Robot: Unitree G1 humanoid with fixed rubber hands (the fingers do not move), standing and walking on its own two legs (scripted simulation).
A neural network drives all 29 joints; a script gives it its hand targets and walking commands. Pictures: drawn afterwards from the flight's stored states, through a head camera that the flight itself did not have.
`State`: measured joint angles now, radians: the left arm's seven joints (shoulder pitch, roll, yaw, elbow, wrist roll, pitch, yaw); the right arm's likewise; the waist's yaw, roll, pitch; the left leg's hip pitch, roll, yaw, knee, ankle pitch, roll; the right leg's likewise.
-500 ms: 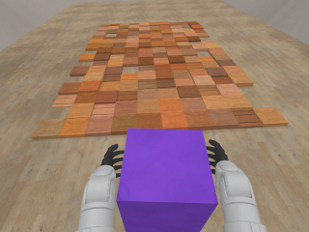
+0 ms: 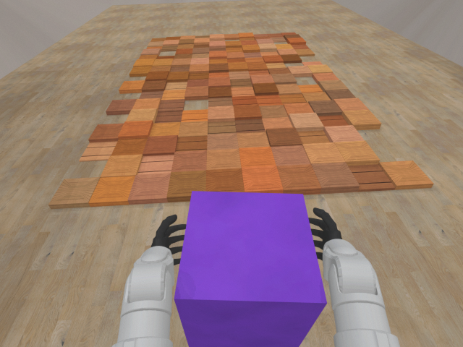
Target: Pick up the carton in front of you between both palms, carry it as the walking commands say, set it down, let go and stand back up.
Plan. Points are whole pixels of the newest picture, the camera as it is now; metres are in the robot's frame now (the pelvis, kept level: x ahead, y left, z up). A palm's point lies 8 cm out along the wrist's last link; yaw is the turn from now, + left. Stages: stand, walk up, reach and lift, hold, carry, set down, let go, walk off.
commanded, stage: carry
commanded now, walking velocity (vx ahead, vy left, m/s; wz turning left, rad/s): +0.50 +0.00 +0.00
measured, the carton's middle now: (244, 273) +0.29 +0.00 -0.02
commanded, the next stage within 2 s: none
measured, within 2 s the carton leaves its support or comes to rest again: neither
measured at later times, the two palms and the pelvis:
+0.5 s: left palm (167, 191) +0.41 +0.16 +0.08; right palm (313, 183) +0.42 -0.14 +0.09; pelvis +0.15 +0.00 -0.01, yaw -1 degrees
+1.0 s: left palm (205, 127) +0.71 +0.10 +0.05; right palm (306, 123) +0.72 -0.20 +0.05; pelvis +0.45 -0.05 -0.01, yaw +1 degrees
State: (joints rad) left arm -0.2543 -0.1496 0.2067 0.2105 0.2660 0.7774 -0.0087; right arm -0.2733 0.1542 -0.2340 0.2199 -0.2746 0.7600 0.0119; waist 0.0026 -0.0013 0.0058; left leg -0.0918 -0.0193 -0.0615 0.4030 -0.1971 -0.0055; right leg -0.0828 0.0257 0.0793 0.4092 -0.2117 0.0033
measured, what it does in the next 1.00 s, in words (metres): walks ahead: left foot, then right foot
